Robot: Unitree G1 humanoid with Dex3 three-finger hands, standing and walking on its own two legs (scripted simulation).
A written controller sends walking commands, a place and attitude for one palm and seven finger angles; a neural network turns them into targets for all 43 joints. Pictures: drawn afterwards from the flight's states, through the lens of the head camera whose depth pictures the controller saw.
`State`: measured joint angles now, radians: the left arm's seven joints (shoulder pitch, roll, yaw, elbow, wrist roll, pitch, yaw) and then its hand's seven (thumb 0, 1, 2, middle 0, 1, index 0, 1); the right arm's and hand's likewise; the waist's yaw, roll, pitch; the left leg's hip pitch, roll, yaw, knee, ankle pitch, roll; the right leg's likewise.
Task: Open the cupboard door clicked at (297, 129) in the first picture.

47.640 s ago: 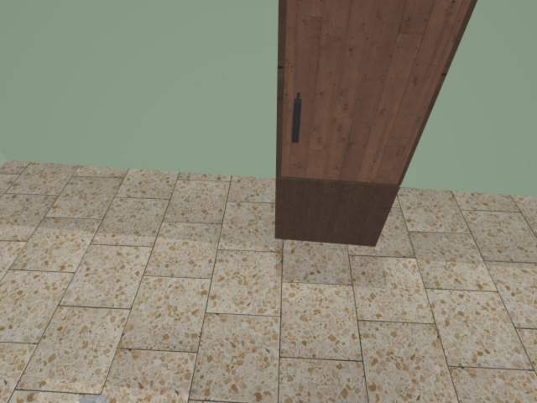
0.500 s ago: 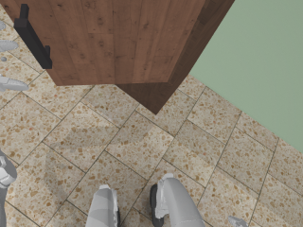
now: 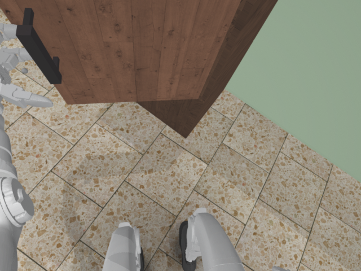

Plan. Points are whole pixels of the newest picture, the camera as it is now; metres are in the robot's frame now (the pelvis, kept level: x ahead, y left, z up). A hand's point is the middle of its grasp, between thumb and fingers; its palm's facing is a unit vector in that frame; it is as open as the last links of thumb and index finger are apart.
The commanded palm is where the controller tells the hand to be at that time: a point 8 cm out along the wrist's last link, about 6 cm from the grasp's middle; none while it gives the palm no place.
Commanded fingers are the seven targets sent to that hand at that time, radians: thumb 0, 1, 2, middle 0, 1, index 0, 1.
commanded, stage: slide the fingers in behind the handle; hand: left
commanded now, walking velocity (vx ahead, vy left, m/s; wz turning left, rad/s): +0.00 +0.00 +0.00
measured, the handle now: (43, 49) +0.56 +0.24 +0.04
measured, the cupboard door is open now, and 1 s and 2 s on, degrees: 43 43 43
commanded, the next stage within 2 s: close the thumb around the handle in 1.20 s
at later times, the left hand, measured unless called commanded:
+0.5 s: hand (43, 71) +0.51 +0.23 +0.04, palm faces +0.03 -1.00 -0.03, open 14.0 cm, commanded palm +0.49 +0.27 +0.04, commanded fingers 0.00 -0.50 0.30 -0.30 -1.20 -0.30 -1.20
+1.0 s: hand (53, 71) +0.51 +0.22 +0.04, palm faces +0.04 -1.00 -0.03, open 14.0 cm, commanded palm +0.48 +0.25 +0.04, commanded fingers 0.00 -0.50 0.30 -0.30 -1.20 -0.30 -1.20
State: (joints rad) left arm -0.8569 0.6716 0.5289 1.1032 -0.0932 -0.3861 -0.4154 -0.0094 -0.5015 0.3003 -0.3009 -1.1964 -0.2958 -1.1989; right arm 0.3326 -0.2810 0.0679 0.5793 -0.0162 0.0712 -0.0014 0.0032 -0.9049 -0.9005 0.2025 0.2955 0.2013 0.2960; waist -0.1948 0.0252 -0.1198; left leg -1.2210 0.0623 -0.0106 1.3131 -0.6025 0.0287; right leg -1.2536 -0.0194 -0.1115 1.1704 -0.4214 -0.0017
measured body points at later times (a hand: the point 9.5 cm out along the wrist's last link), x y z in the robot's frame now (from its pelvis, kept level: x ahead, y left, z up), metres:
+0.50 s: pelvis +0.01 +0.00 +0.00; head +0.18 +0.03 +0.42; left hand +0.50 +0.29 +0.04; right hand +0.04 -0.27 -0.10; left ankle +0.00 +0.10 -0.62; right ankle +0.06 -0.13 -0.62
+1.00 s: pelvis +0.01 -0.01 +0.00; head +0.18 +0.02 +0.42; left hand +0.50 +0.27 +0.04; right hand +0.04 -0.27 -0.11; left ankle +0.00 +0.10 -0.62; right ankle +0.06 -0.13 -0.62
